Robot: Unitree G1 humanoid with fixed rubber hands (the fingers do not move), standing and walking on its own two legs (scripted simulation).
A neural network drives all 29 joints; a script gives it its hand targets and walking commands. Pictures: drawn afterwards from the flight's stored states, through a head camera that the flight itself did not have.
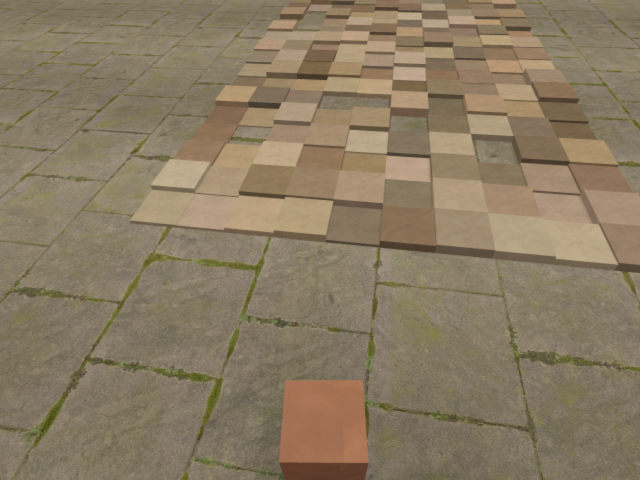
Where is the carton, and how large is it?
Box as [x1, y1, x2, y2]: [279, 380, 367, 479]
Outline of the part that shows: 285,380 279,463 285,479 364,479 367,466 367,448 362,380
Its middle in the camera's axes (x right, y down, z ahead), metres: +0.01 +0.53 +1.06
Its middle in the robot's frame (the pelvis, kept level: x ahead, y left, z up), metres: +0.41 +0.04 -0.66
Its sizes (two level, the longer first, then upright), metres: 0.210 0.200 0.250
